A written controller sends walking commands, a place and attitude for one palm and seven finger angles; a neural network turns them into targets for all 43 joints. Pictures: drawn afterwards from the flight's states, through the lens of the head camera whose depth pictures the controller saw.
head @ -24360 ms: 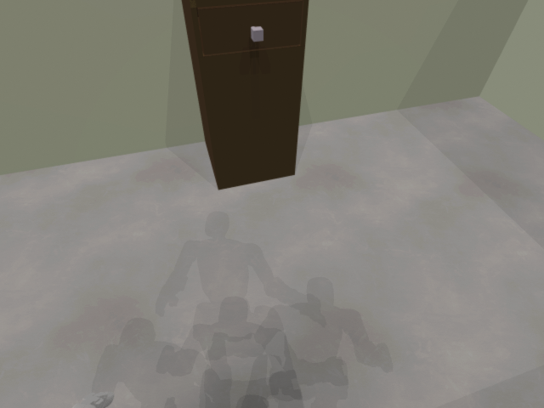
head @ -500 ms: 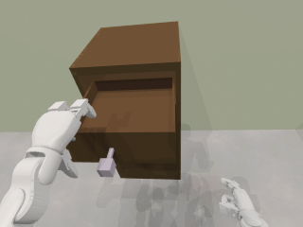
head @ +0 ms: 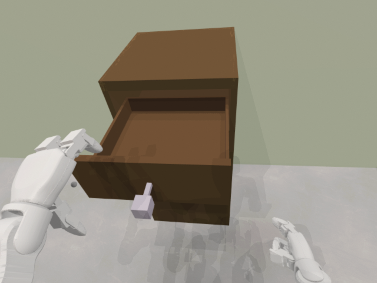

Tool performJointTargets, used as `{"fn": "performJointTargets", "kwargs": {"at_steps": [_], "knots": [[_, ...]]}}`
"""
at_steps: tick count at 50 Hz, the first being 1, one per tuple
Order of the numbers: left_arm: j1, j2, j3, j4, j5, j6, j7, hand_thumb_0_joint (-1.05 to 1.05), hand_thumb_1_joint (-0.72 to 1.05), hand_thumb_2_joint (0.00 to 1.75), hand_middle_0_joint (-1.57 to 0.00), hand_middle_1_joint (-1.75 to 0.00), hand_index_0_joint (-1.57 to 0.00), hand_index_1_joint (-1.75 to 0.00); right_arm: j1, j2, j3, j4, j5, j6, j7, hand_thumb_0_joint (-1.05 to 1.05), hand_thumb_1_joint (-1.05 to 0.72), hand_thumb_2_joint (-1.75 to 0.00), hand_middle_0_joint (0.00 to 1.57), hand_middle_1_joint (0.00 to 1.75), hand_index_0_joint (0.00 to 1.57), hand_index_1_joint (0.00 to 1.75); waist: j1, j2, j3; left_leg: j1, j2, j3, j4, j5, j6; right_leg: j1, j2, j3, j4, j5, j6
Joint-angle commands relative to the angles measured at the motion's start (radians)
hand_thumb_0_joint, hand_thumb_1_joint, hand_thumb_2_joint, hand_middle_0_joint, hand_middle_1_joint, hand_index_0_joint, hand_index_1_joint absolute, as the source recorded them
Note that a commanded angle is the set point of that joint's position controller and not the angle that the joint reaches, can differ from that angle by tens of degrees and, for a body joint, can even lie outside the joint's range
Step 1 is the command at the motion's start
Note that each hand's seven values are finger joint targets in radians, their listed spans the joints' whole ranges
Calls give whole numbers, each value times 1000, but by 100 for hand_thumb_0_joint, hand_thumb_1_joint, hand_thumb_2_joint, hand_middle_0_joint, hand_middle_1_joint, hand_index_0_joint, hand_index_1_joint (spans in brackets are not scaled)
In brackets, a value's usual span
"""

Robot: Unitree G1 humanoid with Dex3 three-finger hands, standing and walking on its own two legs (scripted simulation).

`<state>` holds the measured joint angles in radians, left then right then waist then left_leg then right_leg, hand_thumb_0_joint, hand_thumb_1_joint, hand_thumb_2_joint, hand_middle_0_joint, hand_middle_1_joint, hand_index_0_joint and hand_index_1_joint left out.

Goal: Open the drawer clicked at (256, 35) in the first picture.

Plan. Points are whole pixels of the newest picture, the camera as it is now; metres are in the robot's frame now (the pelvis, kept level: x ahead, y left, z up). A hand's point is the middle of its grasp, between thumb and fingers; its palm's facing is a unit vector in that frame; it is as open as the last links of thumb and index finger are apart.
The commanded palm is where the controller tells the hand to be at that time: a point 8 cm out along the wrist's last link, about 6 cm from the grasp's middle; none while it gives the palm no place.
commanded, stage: draw the hand back to the body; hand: left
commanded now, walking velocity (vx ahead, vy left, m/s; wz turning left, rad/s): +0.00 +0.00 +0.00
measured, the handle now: (145, 199) +0.28 +0.16 +0.03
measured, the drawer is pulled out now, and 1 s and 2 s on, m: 0.30 0.30 0.30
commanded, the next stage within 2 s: step back with the hand held close in 0.96 s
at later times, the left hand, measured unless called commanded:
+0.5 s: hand (79, 169) +0.22 +0.22 +0.20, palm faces +0.36 -0.85 -0.37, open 11.0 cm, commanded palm +0.17 +0.27 +0.22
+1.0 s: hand (73, 175) +0.21 +0.23 +0.20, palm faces +0.44 -0.82 -0.37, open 7.5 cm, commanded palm +0.16 +0.27 +0.21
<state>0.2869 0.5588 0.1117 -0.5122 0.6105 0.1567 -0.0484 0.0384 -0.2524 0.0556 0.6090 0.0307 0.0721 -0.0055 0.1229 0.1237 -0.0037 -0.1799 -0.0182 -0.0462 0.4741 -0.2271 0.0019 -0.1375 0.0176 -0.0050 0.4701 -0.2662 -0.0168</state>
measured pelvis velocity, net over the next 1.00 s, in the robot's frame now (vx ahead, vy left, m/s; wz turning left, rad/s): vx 0.03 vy -0.01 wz -0.01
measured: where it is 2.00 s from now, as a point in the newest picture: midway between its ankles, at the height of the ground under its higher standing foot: outside the picture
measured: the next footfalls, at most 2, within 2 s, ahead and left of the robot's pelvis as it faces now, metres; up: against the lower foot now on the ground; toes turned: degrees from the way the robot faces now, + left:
none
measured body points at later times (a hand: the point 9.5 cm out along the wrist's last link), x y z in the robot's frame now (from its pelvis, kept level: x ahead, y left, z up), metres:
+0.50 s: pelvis +0.02 +0.00 +0.00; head +0.01 -0.02 +0.45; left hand +0.20 +0.26 +0.22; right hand +0.21 -0.22 -0.08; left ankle +0.02 +0.12 -0.74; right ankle +0.00 -0.11 -0.74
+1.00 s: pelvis +0.03 -0.01 +0.00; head +0.01 -0.03 +0.45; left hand +0.18 +0.27 +0.22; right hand +0.24 -0.22 -0.07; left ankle +0.02 +0.12 -0.74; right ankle +0.00 -0.11 -0.74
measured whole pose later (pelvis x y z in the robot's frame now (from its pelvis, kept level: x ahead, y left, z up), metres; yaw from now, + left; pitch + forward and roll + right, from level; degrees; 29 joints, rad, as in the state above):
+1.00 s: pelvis +0.03 -0.01 +0.00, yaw +0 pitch -4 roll +0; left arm 0.47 0.34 0.33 -0.55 -0.08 -0.08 0.10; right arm 0.15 -0.21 0.03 0.64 0.00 -0.11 -0.07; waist 0.08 0.06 0.01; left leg -0.12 0.01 -0.05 0.44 -0.25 -0.02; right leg -0.06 0.05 -0.01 0.39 -0.27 -0.04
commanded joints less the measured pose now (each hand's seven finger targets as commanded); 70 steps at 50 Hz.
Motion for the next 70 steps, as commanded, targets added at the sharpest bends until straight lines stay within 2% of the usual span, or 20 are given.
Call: {"fn": "performJointTargets", "kwargs": {"at_steps": [1,2,5,7,8,10,12,17,23,27,29,38,50,53,54,55,56,62,64,70], "knots": [[-24,-72,190,-129,-574,-208,111,0,-40,34,-29,-113,-29,-113,-125,-37,-19,-182,-18,-177,-44,0,-90,-90,20,30,20,30,-78,-201,15,99,34,37,-68,-17,33,-89,10,-27,-137,16,3],[-16,-23,263,-190,-642,-233,125,0,-36,36,-29,-111,-29,-111,-112,-51,-26,-170,-18,-186,-57,0,-90,-90,20,30,20,30,-69,-229,1,90,40,21,-84,-22,25,-66,4,-26,-148,-3,3],[-114,-30,265,-324,-660,-303,162,0,-26,40,-28,-104,-28,-104,-82,-42,-22,-165,-34,-232,-80,0,-90,-90,20,30,20,30,-62,-31,-94,131,31,34,-93,31,18,-13,-17,-20,-138,36,0],[-105,-4,294,-328,-662,-317,183,0,-18,43,-28,-100,-28,-100,-63,-45,-19,-144,-41,-254,-85,0,-90,-90,20,30,20,30,-56,58,-66,110,32,28,-104,37,7,-2,-17,-16,-143,42,-10],[-87,-41,270,-317,-660,-324,186,0,-15,45,-27,-98,-27,-98,-53,-35,-17,-141,-43,-261,-85,0,-90,-90,20,30,20,30,-57,67,-64,105,32,26,-109,56,6,7,-21,-20,-140,58,-13],[-49,-64,256,-295,-664,-325,183,0,-8,48,-27,-93,-27,-93,-44,-39,-21,-136,-42,-267,-80,0,-90,-90,20,30,20,30,-57,69,-32,91,36,25,-113,99,2,16,-18,-25,-135,101,-15],[-35,-66,259,-272,-668,-327,178,0,-1,51,-26,-88,-26,-88,-41,-48,-28,-130,-42,-271,-74,0,-90,-90,20,30,20,30,-57,7,-11,79,40,21,-112,127,1,23,-13,-28,-137,126,-16],[49,-71,277,-243,-681,-327,165,0,17,58,-25,-77,-25,-77,-40,-61,-49,-132,-39,-266,-67,0,-90,-90,20,30,20,30,-50,-85,-63,100,42,33,-99,201,10,54,-12,-31,-124,212,-7],[105,-43,323,-259,-686,-328,166,0,37,68,-24,-64,-24,-64,-34,-60,-60,-134,-32,-250,-71,0,-90,-90,20,30,20,30,-51,-88,-81,106,42,46,-84,230,9,51,-14,-23,-125,258,-3],[96,-17,347,-290,-685,-327,172,0,51,74,-23,-55,-23,-55,-33,-63,-62,-133,-28,-252,-75,0,-90,-90,20,30,20,30,-53,-12,-82,113,36,50,-76,230,4,41,-13,-17,-133,259,-6],[131,-30,348,-258,-686,-323,174,0,58,76,-22,-50,-22,-50,-25,-56,-63,-128,-28,-250,-76,0,-90,-90,20,30,20,30,-53,-61,-76,111,40,48,-75,243,6,39,-13,-22,-127,272,-3],[103,-41,334,-239,-687,-309,171,0,90,90,-20,-30,-20,-30,-27,-61,-67,-125,-29,-243,-79,0,-90,-90,20,30,20,30,-62,-86,-60,122,35,52,-70,228,14,19,-16,-18,-140,277,5],[97,-39,333,-248,-689,-301,170,0,90,90,-20,-30,-20,-30,-35,-53,-60,-133,-27,-240,-79,0,-90,-90,20,30,20,30,-55,-46,-58,122,32,48,-69,214,11,19,-18,-11,-143,260,2],[103,-35,340,-235,-692,-301,168,0,90,90,-20,-30,-20,-30,-39,-54,-61,-131,-27,-241,-77,0,-90,-90,20,30,20,30,-56,-85,-37,109,34,44,-73,195,10,9,-15,-13,-150,239,4],[23,99,477,-293,-686,-340,170,0,90,90,-20,-30,-20,-30,-2,-86,-68,-176,-17,-219,-69,0,-90,-90,20,30,20,30,-96,-129,12,43,43,15,-23,157,33,-109,-73,87,-208,281,7],[109,18,414,-201,-685,-345,159,0,90,90,-20,-30,-20,-30,-5,-70,-69,-153,-20,-200,-68,0,-90,-90,20,30,20,30,-103,-189,-3,52,37,5,6,150,31,-117,-96,79,-213,291,2],[142,7,393,-199,-681,-344,154,0,90,90,-20,-30,-20,-30,-20,-70,-72,-160,-19,-190,-67,0,-90,-90,20,30,20,30,-103,-207,-7,58,34,10,24,158,31,-129,-109,95,-216,328,0],[253,4,392,-281,-679,-372,162,0,90,90,-20,-30,-20,-30,0,-89,-92,-186,-15,-167,-66,0,-90,-90,20,30,20,30,-108,-72,-161,52,61,7,6,354,24,-54,-104,42,-109,409,5],[297,22,421,-312,-677,-373,168,0,90,90,-20,-30,-20,-30,5,-87,-100,-202,-13,-154,-66,0,-90,-90,20,30,20,30,-106,-100,-202,39,75,2,6,417,26,-24,-94,29,-73,441,11],[343,47,458,-370,-680,-380,185,0,90,90,-20,-30,-20,-30,11,-89,-111,-229,-10,-143,-73,0,-90,-90,20,30,20,30,-102,-58,-206,-53,105,-40,-34,398,32,-15,-59,11,-2,338,18]]}}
